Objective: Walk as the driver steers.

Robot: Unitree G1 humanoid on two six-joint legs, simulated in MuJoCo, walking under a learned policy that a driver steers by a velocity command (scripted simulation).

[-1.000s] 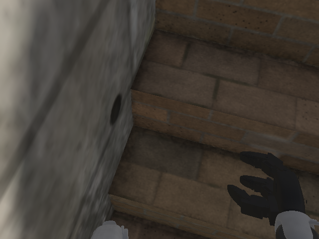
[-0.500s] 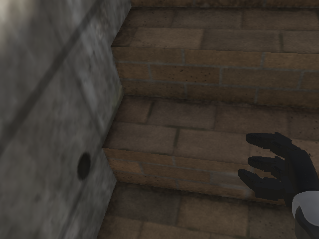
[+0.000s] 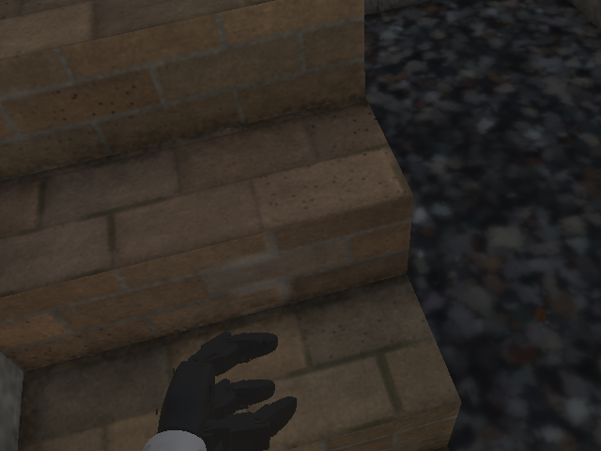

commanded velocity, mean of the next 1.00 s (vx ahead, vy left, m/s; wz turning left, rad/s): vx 0.32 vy -0.10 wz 0.25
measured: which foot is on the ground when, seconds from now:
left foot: down 0.00-0.04, up 0.06-0.50, down 0.52-1.00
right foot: up 0.00-0.02, down 0.04-0.58, up 0.60-1.00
